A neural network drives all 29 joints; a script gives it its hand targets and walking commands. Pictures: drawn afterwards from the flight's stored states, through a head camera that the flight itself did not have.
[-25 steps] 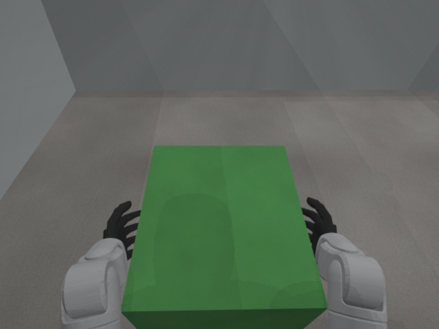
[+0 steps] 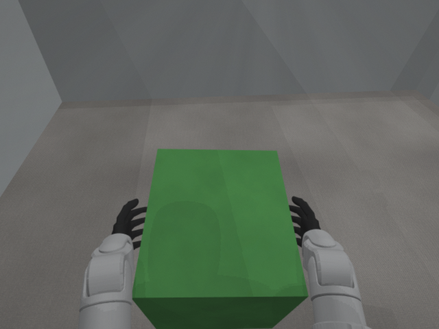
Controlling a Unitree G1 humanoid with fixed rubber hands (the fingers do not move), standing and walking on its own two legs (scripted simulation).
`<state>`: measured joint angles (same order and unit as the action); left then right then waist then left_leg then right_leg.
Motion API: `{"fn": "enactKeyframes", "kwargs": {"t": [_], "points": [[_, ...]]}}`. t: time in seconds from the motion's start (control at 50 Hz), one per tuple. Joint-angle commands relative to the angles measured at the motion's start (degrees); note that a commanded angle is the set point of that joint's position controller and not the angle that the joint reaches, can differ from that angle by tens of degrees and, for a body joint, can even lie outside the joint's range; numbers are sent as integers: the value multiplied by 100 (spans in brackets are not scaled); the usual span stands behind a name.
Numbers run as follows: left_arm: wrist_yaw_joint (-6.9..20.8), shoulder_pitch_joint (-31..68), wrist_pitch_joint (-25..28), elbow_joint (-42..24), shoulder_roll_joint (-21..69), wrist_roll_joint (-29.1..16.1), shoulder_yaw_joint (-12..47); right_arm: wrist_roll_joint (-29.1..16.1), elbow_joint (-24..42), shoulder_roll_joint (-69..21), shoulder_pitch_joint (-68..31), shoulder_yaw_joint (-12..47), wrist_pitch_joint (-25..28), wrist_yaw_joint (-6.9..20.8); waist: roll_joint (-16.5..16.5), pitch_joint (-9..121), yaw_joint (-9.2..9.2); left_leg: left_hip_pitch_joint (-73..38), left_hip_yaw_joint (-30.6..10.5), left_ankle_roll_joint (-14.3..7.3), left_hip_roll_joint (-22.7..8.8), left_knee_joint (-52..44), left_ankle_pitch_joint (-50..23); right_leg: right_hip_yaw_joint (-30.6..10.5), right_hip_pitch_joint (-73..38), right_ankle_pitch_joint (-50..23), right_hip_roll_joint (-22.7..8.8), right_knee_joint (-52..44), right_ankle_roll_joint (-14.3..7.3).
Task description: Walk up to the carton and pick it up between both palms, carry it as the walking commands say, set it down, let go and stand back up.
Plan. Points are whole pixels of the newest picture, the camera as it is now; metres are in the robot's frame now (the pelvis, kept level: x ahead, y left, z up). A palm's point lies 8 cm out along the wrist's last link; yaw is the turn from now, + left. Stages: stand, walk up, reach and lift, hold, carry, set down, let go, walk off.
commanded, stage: hold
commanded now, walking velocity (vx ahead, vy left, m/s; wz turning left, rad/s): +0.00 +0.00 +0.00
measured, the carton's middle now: (216, 241) +0.32 +0.02 -0.03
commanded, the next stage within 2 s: set down in 0.20 s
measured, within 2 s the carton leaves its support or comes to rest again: neither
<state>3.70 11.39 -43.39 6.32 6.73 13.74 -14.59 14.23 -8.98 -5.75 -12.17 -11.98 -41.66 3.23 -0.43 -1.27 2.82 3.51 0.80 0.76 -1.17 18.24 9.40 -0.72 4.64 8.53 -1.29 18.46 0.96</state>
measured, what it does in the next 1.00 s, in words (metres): stands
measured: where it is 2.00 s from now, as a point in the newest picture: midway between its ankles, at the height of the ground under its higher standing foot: outside the picture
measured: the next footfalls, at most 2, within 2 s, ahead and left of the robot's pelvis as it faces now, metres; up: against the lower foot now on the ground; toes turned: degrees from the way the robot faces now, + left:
none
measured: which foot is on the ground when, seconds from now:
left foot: down 0.00-1.00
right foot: down 0.00-1.00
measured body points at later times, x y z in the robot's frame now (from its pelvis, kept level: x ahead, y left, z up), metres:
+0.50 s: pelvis +0.00 -0.01 +0.00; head +0.01 -0.01 +0.45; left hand +0.28 +0.19 -0.01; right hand +0.31 -0.15 -0.01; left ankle +0.01 +0.13 -0.75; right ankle +0.02 -0.13 -0.75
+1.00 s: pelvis -0.02 +0.00 -0.04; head +0.10 +0.00 +0.39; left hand +0.32 +0.19 -0.09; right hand +0.34 -0.15 -0.09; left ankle +0.01 +0.13 -0.75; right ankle +0.02 -0.13 -0.75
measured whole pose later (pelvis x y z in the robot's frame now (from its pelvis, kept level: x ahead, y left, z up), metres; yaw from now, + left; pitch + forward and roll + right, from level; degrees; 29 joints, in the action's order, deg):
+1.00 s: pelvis -0.02 +0.00 -0.04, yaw +1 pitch +17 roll +0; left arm 5.7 24.1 -22.3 24.2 6.5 16.8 -23.8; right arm 17.4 -24.4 -7.7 -24.6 -22.4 -22.3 3.3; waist 0.4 1.3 2.1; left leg 42.2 -0.5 0.8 -0.8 39.6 14.4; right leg -0.4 42.7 13.5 -1.4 39.2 1.0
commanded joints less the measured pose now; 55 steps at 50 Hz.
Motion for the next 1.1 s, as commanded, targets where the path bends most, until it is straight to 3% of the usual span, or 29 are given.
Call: {"fn": "enactKeyframes", "kwargs": {"t": [0.0,0.18,0.2,0.22,0.3,0.46,0.62,0.8,1.08], "points": [[1091,2590,156,-361,4293,-1174,3133,-1177,419,-4408,-2521,3197,188,1156,-69,1174,-34,-297,-309,-75,654,-376,-1159,-194,-636,-828,752,-284,-195],[1113,2620,231,-638,4197,-1235,3282,-1225,757,-4403,-2505,3342,220,1143,-7,1345,-90,-378,-315,-87,706,-369,-1267,-211,-826,-1049,747,-298,-157],[1104,2110,235,-395,4633,-1183,3246,-1252,532,-4647,-2354,3346,177,1177,45,1084,134,-173,-321,-1,686,-208,-1317,-262,-715,-916,746,-286,-246],[1126,2232,279,-421,4600,-1163,3236,-1216,524,-4572,-2401,3250,225,1213,42,1118,53,-175,-305,5,698,-198,-1202,-272,-661,-803,738,-275,-254],[1221,2618,524,-147,4630,-1110,3164,-1116,198,-4681,-2606,3083,442,1249,-18,1129,20,3,-274,-41,717,-108,-735,-239,-448,-439,713,-169,-245],[1399,3083,1146,641,4782,-835,2870,-825,-631,-4935,-2895,2672,1016,1339,25,1461,-91,386,-242,-64,721,218,-577,-160,-104,-429,725,140,-199],[1485,3434,1725,1456,4718,-522,2355,-624,-1450,-5009,-3344,2272,1583,1410,44,1940,31,1156,-177,-114,739,778,-621,-125,616,-544,700,722,-209],[1571,3727,2157,1723,4752,-629,2388,-643,-1576,-5059,-3631,2261,2015,1345,35,3044,-40,1935,-173,-97,780,1447,-1192,-108,1302,-1127,744,1491,-181],[1664,4501,2342,1965,4893,-663,2311,-614,-1714,-5132,-4408,2128,2190,1481,48,4133,-53,3206,-143,-78,798,2374,-804,-10,2885,-550,822,2523,-168]]}}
